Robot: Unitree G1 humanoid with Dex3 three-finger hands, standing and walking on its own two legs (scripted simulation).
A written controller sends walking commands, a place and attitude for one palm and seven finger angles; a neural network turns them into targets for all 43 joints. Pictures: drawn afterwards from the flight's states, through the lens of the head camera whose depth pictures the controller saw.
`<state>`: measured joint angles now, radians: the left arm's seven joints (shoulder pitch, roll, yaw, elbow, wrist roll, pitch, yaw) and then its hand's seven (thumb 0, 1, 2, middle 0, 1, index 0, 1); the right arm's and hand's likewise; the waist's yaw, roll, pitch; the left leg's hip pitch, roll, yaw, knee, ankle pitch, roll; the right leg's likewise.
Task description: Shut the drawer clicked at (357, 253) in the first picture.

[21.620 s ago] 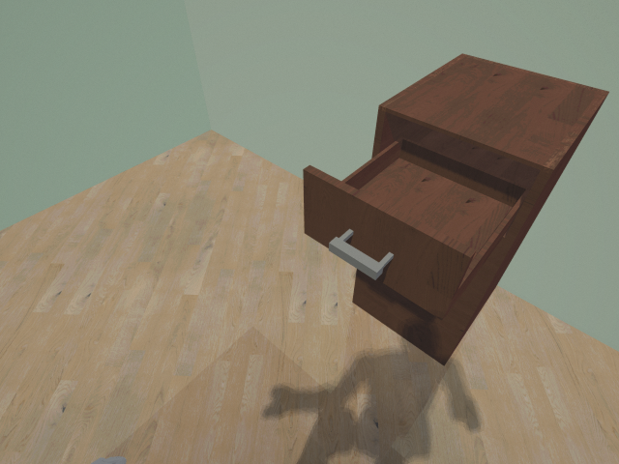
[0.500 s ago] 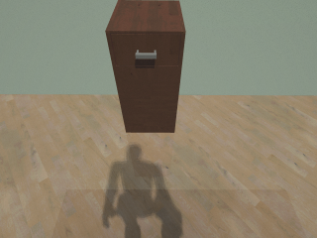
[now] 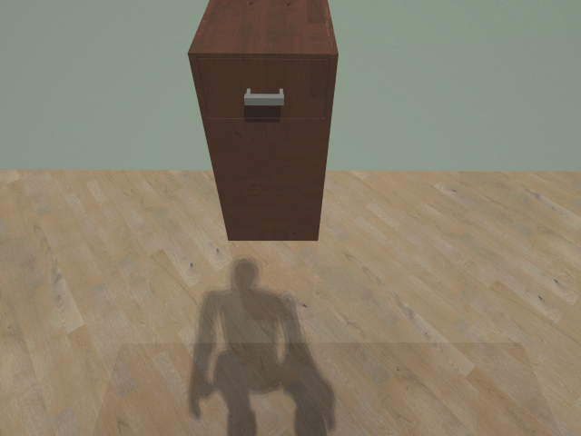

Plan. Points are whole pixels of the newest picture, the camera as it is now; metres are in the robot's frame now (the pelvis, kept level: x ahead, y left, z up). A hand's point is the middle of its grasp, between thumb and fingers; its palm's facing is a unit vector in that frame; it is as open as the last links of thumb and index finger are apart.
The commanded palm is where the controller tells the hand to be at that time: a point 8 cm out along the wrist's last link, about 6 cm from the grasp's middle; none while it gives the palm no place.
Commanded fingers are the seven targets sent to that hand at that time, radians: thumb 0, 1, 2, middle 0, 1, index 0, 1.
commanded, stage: look to check the result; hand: left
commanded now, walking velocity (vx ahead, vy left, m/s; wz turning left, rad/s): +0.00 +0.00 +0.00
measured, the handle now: (264, 95) +0.96 +0.12 -0.05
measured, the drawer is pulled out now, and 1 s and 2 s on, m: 0.00 0.00 0.00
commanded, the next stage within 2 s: stand and wait in 0.20 s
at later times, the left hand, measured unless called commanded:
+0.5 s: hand out of the picture +0.01 +0.17 -0.17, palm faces +0.02 -0.98 -0.21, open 7.3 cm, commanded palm none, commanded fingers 0.00 0.90 0.90 -0.20 -0.30 -0.20 -0.30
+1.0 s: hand out of the picture +0.03 +0.17 -0.17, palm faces +0.02 -0.97 -0.23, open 7.4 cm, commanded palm none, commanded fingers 0.00 0.90 0.90 -0.20 -0.30 -0.20 -0.30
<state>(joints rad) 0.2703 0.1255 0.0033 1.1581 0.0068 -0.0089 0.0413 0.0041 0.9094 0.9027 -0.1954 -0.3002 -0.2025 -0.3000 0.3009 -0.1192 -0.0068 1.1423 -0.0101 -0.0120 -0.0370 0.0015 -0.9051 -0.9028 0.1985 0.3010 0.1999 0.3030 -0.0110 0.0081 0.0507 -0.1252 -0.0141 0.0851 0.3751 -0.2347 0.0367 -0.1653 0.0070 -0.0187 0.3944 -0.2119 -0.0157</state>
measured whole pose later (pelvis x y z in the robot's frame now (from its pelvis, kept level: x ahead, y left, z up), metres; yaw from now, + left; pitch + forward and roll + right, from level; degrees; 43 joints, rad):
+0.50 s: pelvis +0.01 -0.01 +0.00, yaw +0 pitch -1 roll +0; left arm 0.24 0.15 0.01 1.15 0.01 -0.01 0.04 0.00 0.91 0.90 -0.20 -0.30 -0.20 -0.30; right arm 0.28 -0.14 -0.01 1.15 -0.01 -0.01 -0.04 0.00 -0.90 -0.90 0.20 0.30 0.20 0.30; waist -0.01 0.01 0.06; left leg -0.11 -0.01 0.08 0.36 -0.24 0.03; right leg -0.15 0.01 -0.02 0.39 -0.22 -0.02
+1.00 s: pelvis +0.01 -0.02 +0.00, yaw +0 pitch -1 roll +0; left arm 0.21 0.17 0.01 1.15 0.01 -0.02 0.03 0.00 0.91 0.90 -0.20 -0.30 -0.20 -0.30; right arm 0.24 -0.18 -0.01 1.15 -0.01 -0.01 -0.04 0.00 -0.90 -0.90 0.20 0.30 0.20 0.30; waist -0.01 0.02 0.06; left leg -0.09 0.00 0.08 0.34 -0.23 0.01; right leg -0.14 0.03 -0.03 0.36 -0.21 -0.04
